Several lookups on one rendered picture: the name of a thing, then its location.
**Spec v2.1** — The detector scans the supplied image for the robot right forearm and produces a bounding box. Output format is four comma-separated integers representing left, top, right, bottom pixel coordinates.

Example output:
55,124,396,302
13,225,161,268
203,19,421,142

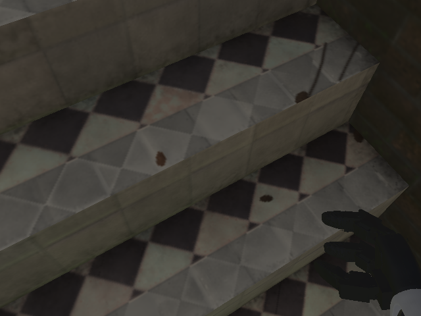
390,289,421,316

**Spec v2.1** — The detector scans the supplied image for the right robot hand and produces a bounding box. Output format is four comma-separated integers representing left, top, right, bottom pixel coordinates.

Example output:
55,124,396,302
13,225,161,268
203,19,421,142
314,209,421,310

